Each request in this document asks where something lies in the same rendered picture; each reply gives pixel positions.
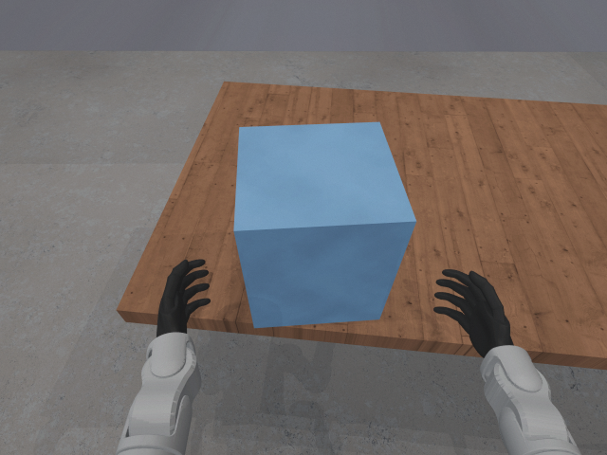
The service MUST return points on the robot left forearm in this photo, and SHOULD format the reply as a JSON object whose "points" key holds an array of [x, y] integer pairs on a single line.
{"points": [[159, 420]]}

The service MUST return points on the table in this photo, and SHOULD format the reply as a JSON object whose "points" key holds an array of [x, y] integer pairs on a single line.
{"points": [[514, 190]]}

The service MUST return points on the robot right forearm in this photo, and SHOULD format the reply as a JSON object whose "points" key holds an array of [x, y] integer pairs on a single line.
{"points": [[520, 395]]}

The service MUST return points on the left robot hand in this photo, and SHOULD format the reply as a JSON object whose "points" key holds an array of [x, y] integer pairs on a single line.
{"points": [[174, 312]]}

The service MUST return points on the carton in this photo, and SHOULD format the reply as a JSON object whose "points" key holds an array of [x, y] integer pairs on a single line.
{"points": [[321, 222]]}

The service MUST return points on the right robot hand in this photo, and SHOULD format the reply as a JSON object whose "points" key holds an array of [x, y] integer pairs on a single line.
{"points": [[484, 318]]}

